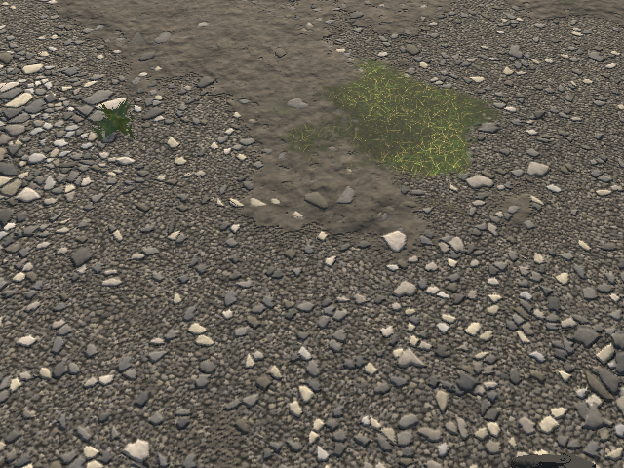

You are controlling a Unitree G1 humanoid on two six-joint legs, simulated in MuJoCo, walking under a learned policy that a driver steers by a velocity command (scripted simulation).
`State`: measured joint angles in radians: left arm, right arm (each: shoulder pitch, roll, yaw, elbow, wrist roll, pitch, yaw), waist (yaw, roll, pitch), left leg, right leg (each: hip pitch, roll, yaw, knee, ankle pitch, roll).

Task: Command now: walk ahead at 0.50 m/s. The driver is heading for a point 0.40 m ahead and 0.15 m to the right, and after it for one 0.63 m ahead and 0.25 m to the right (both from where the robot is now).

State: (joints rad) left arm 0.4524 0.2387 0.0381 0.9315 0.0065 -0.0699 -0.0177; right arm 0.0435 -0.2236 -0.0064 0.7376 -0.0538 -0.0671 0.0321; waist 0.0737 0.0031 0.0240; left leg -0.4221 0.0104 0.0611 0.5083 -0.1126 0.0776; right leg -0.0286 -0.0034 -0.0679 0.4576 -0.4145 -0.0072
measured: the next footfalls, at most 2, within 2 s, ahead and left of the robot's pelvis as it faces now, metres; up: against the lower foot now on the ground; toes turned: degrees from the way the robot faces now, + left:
right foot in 0.54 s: +0.40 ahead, -0.11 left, +0.00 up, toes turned -19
left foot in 1.04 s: +0.74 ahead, -0.08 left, +0.00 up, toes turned -32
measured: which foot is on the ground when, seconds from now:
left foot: down 0.00-0.54, up 0.56-1.00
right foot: up 0.00-0.52, down 0.54-1.00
